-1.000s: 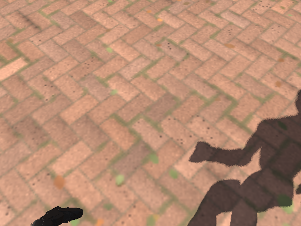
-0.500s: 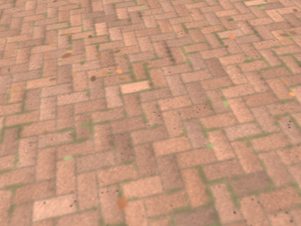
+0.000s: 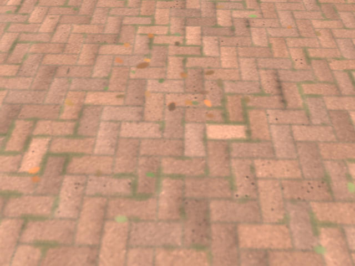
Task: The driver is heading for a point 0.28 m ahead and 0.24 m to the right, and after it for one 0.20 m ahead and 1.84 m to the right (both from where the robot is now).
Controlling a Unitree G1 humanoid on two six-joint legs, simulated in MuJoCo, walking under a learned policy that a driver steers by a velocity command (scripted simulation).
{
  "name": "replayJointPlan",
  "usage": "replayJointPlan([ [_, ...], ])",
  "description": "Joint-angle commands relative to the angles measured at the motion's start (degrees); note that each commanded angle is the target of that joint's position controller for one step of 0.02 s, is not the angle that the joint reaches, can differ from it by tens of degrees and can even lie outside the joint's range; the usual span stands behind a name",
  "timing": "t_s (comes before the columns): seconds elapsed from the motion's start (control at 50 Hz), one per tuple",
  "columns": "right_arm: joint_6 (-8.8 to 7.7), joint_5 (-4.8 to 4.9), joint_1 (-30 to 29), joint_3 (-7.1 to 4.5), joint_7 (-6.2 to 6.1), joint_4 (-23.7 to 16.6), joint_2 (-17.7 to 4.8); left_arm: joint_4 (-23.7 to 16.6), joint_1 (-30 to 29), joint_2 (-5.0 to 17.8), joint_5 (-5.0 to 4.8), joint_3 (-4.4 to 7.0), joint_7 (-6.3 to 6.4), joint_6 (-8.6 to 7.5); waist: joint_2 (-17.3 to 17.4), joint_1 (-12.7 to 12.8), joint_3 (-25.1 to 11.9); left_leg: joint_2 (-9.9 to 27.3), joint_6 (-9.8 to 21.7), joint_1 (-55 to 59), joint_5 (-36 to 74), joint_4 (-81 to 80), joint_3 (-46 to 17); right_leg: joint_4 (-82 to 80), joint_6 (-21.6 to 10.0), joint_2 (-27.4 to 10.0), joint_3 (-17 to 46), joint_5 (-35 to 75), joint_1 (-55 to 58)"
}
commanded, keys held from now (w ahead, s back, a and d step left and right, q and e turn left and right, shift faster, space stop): w+e+shift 0.32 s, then e+shift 0.68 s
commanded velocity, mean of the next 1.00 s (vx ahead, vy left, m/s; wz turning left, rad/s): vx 0.53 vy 0.00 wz -0.86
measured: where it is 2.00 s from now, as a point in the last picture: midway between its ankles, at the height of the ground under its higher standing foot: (219, 214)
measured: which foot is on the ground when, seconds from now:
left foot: down 0.00-0.30, up 0.32-0.64, down 0.66-1.00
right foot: up 0.00-0.28, down 0.30-0.66, up 0.68-1.00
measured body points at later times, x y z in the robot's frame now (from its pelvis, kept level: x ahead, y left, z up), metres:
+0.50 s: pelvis +0.43 -0.03 -0.01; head +0.47 -0.02 +0.44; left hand +0.52 +0.25 -0.14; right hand +0.57 -0.30 -0.07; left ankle +0.56 +0.13 -0.65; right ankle +0.42 -0.03 -0.73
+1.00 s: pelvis +0.63 -0.02 +0.00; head +0.64 -0.06 +0.45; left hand +0.96 -0.03 -0.07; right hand +0.46 -0.28 -0.11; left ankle +0.78 +0.00 -0.73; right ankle +0.56 -0.11 -0.69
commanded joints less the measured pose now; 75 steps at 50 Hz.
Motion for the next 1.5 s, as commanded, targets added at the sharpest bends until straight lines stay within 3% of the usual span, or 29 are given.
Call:
replayJointPlan([
  [0.02, -1.99, 1.54, 6.0, -1.55, -0.54, 0.8, -3.7, -2.6, 0.2, 3.5, 0.69, 1.56, -1.19, 1.61, 5.1, -2.4, 1.8, 14.3, -1.1, 9.7, 8.3, -21.5, -12.3, 1.7, 0.4, -3.0, 1.6, 3.7, -15.4],
  [0.14, -4.06, 1.76, 8.5, -0.92, -0.33, 4.5, -2.3, -8.6, -15.7, 2.1, 0.01, 0.76, -2.07, 2.27, 6.0, -2.4, 7.6, 7.9, -5.9, 8.1, 41.4, -25.1, 6.3, -11.0, -0.6, 1.3, -8.5, 17.0, -19.4],
  [0.2, -3.95, 1.98, 8.3, -1.03, -2.3, 4.9, -5.9, -10.1, -17.7, 3.2, 0.46, 0.06, -2.99, 1.83, 4.4, -0.1, 5.9, 9.4, -7.3, 11.8, 66.3, -21.3, 9.7, -25.1, -3.0, 5.9, -14.5, 19.9, -10.2],
  [0.24, -3.58, 2.01, 6.9, -2.05, -4.21, 4.2, -10.2, -8.5, -11.7, 6.5, 0.57, 0.89, -3.05, 2.55, 6.9, 4.5, -0.1, 12.5, -7.6, 15.4, 83.8, -11.6, 9.2, -27.2, -4.3, 9.5, -16.1, 18.7, 1.0],
  [0.28, -1.89, 1.24, -0.6, -3.3, -4.94, 1.5, -13.9, -2.6, 9.4, 12.4, 1.01, 3.48, -2.06, 3.51, 7.6, 15.6, -8.3, 14.7, -6.9, 9.9, 88.5, 14.2, 6.6, -27.7, -7.9, 10.9, -11.6, 11.3, 22.0],
  [0.3, -0.79, 1.7, -5.0, -3.91, -4.19, 0.7, -14.0, 0.3, 19.3, 15.1, 0.09, 5.29, -0.97, 3.28, 1.0, 20.8, -10.3, 9.5, -6.2, 1.4, 60.8, 42.8, 6.7, -35.3, -13.0, 7.7, -5.0, 12.0, 32.6],
  [0.32, -1.18, 0.46, -8.9, -1.25, -2.04, -1.2, -4.4, 1.4, 13.1, 14.9, -1.3, 5.48, 0.05, 3.32, -14.0, 14.7, -1.5, -3.1, -4.9, -18.2, -7.9, 66.6, 4.0, -34.5, -14.1, 7.2, 0.2, 12.5, 32.4],
  [0.34, -2.28, 0.53, 1.0, 0.35, -1.84, -6.1, 0.1, -1.8, 4.6, 17.3, 0.55, 4.95, 0.1, 2.89, -13.6, 1.3, -5.8, -2.2, -6.3, -32.3, -13.5, 75.8, -6.7, -35.7, -21.0, -0.1, 22.5, 24.3, 37.0],
  [0.36, -3.85, 0.57, 3.3, 1.06, -1.33, -9.0, -2.6, -4.9, 2.1, 17.5, 1.52, 5.49, 0.94, 2.94, -10.8, 0.9, -12.7, -1.6, -5.6, -37.1, -12.0, 71.9, -14.1, -52.4, -25.7, -9.0, 42.8, 2.2, 40.0],
  [0.38, -4.61, 0.15, 1.3, 0.62, -1.27, -7.7, -6.4, -6.1, -1.4, 13.5, 1.97, 4.85, 1.53, 2.7, 2.1, -1.2, -3.2, 1.4, -5.1, -36.9, -7.2, 64.6, -14.4, -59.1, -22.5, -9.2, 43.5, -0.1, 29.0],
  [0.44, -0.94, -1.03, 0.1, 0.45, -2.06, -7.6, -7.3, -7.1, -7.4, 13.2, 0.83, 4.14, 1.39, 0.54, 10.5, -8.1, 5.1, 6.3, -8.5, -22.0, -6.5, 46.8, -12.4, -57.0, -17.3, -3.5, 26.2, 31.3, 2.5],
  [0.58, 0.93, 2.01, -8.2, 2.13, -2.15, -11.7, -3.5, -6.7, -5.4, 13.2, -0.12, 5.66, 1.05, 1.9, -1.5, -1.6, -6.7, -1.5, -7.7, -2.6, 17.8, 5.8, -6.1, -44.1, -2.7, 12.5, 11.7, 42.7, 5.3],
  [0.64, -0.62, 1.26, -0.1, 0.91, -3.07, -9.3, -6.8, -9.4, -9.2, 13.2, 0.16, 6.21, 1.59, 2.71, -2.9, -5.9, -8.5, -2.5, -6.6, 7.2, 23.4, -6.8, -9.3, -30.6, 1.3, 13.2, 16.7, 32.6, 7.1],
  [0.66, -1.6, 0.68, 7.2, 0.09, -3.53, -7.4, -9.5, -11.0, -10.2, 10.8, -0.21, 5.64, 1.56, 2.12, -1.0, -9.0, -11.3, 5.1, -4.4, 16.8, 31.2, -8.1, -14.5, -18.7, 3.3, 14.7, 14.7, 20.9, 2.5],
  [0.68, -1.64, 0.29, 10.5, -0.22, -3.8, -7.8, -12.5, -12.7, -6.1, 4.1, -0.11, 4.0, 2.18, 2.13, 9.8, -7.0, -16.8, 24.1, -1.5, 27.4, 57.5, -2.4, -29.1, -2.7, 3.7, 19.3, 6.3, -27.1, -7.2],
  [0.7, -0.86, 0.43, 7.0, -1.56, -3.48, -8.8, -14.2, -14.2, 3.8, 6.8, -0.34, 4.07, 2.32, 2.46, 17.8, -1.0, -27.2, 34.4, 8.1, 30.0, 56.6, -4.3, -46.9, 6.7, 4.6, 16.6, 5.2, -26.7, -10.9],
  [0.76, 1.49, 0.8, -3.6, 0.43, -4.13, -11.2, -4.2, -13.6, -7.7, 11.0, 2.18, 5.17, 0.85, 5.25, 4.6, -2.4, -12.2, 20.9, 5.5, 11.7, 23.3, -10.3, -27.1, 5.3, 6.9, 8.8, 1.5, -12.4, -12.3],
  [0.86, 1.72, 0.47, -0.3, -1.55, -3.14, -8.4, -8.0, -17.5, -11.4, 8.2, 1.19, 3.89, -0.84, 7.81, 8.4, -2.3, -8.1, 19.4, 6.2, 3.4, 29.2, -13.0, -12.7, -3.5, 7.3, 5.9, -1.0, -9.7, -7.9],
  [1.04, 4.2, 0.59, 0.3, -4.36, -1.49, -8.9, -12.4, -22.3, -17.7, 8.7, 0.14, 3.74, -2.4, 8.02, 9.5, -3.0, -5.8, 21.9, -0.7, -3.1, 1.5, -8.4, 0.6, -34.1, 3.3, 5.9, -8.6, -7.7, 9.1],
  [1.06, 4.83, 0.66, 2.5, -4.5, -1.23, -8.4, -11.8, -20.8, -14.5, 9.4, 0.32, 4.19, -2.09, 7.56, 5.3, -2.4, -6.1, 20.5, -3.6, -5.9, -1.9, -2.6, 2.7, -39.4, 2.3, 6.9, -6.8, -6.8, 14.2],
  [1.08, 5.58, 0.95, 4.5, -4.46, -0.66, -8.1, -10.0, -19.7, -10.9, 12.7, 0.89, 5.0, -1.09, 6.81, -7.8, -0.9, -3.0, 15.7, -7.9, -13.5, -9.8, 11.7, 7.3, -52.2, -0.2, -0.4, 7.6, -5.6, 17.1],
  [1.1, 6.44, 0.96, 2.2, -3.27, -1.06, -13.3, -6.5, -22.8, -11.9, 22.3, 0.97, 7.01, -0.15, 6.51, -20.3, -2.2, -0.5, 5.9, -12.4, -29.3, -22.8, 24.5, 3.9, -56.9, -7.9, -15.8, 34.8, 4.9, 15.3],
  [1.12, 6.94, 0.55, -4.5, -3.71, -1.66, -14.5, -9.5, -21.8, -8.3, 20.9, 1.61, 7.76, 0.78, 6.57, -11.5, 2.3, -1.9, 6.0, -11.3, -28.0, -20.2, 31.7, -6.6, -56.0, -12.3, -14.7, 31.8, 11.0, 12.7],
  [1.18, 5.68, 1.22, -0.7, -3.79, -2.1, -11.6, -9.0, -22.7, -19.8, 15.1, 1.54, 5.89, 1.81, 6.65, -10.1, -4.8, -1.0, 6.0, -9.2, -22.7, -3.6, 30.3, -8.5, -53.4, -7.4, -3.1, 17.7, 9.8, 8.1],
  [1.24, 5.66, 0.87, 1.1, -3.68, -1.45, -9.5, -8.6, -22.0, -17.8, 12.8, 0.98, 5.15, 1.16, 6.12, -5.3, -4.3, -6.2, 4.0, -8.6, -18.9, -3.1, 29.2, -8.3, -49.9, -7.7, -2.0, 16.6, 22.6, 11.0],
  [1.44, 5.39, 2.24, 2.9, -2.12, -2.22, -8.7, -5.6, -18.7, -16.6, 12.0, 0.82, 4.36, 0.81, 5.92, -6.9, -4.7, -5.8, 0.6, -4.0, 2.0, 0.8, -2.8, -7.4, -44.6, -4.0, -0.7, 23.1, 22.7, 7.3],
  [1.46, 4.82, 1.52, 3.8, -2.16, -2.65, -8.5, -6.3, -18.6, -16.5, 10.5, 0.36, 3.81, 1.12, 5.63, -3.8, -5.1, -5.6, 4.0, -3.1, 7.0, 5.1, -9.8, -10.6, -42.5, -1.1, 1.5, 22.2, 13.8, 3.8],
  [1.48, 4.3, 0.34, 2.8, -2.31, -2.99, -9.5, -9.8, -18.8, -13.4, 6.1, 0.62, 2.62, 1.25, 5.29, 8.7, -3.0, -6.5, 17.2, -0.7, 10.4, 6.9, -16.1, -24.2, -32.5, 2.1, 7.8, 15.2, -2.1, -0.2],
  [1.5, 4.46, 0.81, 0.7, -3.43, -2.36, -9.6, -14.1, -19.1, -13.7, 8.7, 1.07, 3.28, 1.4, 5.67, 17.1, -3.2, -3.5, 24.7, 7.3, 4.3, 18.3, -16.7, -34.1, -26.8, 3.5, 15.8, 5.7, -19.1, -4.0],
])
